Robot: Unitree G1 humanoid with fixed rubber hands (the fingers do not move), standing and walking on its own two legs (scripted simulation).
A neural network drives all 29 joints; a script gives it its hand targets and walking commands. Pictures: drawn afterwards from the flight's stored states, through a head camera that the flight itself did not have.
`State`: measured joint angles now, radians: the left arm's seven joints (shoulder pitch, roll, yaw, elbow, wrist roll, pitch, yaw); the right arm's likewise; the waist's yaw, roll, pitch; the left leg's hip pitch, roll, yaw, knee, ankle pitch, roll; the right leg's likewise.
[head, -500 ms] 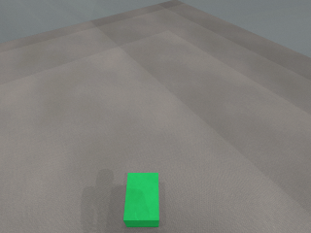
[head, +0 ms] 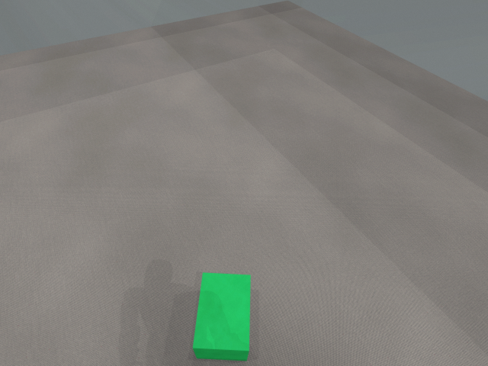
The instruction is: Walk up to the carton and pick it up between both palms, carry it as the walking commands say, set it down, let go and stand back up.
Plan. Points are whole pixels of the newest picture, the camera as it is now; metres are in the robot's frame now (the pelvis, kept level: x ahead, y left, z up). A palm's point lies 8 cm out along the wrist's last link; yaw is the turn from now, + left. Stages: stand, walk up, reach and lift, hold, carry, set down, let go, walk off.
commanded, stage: stand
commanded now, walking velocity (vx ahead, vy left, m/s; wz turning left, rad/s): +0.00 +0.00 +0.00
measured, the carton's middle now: (224, 315) +0.41 +0.06 -0.69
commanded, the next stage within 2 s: reach and lift in 0.84 s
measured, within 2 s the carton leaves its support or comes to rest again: neither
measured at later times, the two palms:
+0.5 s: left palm out of the picture -0.02 +0.24 -0.15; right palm out of the picture -0.06 -0.19 -0.14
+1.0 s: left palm out of the picture +0.08 +0.25 -0.15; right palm out of the picture +0.09 -0.21 -0.15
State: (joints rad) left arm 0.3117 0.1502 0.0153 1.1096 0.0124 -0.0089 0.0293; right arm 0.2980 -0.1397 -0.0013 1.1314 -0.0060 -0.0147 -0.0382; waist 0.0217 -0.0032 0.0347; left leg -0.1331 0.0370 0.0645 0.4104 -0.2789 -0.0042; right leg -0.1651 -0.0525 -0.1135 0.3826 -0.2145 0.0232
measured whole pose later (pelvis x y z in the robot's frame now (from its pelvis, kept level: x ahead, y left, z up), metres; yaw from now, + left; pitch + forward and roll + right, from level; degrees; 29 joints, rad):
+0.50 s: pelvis -0.01 +0.02 +0.00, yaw +0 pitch -1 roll +0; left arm 0.29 0.16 0.01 1.10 0.02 0.01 0.03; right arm 0.36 -0.12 0.00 1.15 -0.01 -0.03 -0.03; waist 0.01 -0.02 0.05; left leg -0.12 0.00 0.08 0.39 -0.25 0.03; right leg -0.16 -0.09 -0.09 0.37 -0.19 0.06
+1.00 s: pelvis -0.03 +0.02 -0.03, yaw +2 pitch +5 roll -1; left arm 0.11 0.20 -0.04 0.73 -0.02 0.33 0.05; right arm 0.10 -0.20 -0.01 0.75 0.05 0.33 -0.03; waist -0.01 0.02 0.01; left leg -0.44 0.01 0.05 0.70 -0.36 0.03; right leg -0.45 -0.05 -0.04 0.66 -0.31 0.03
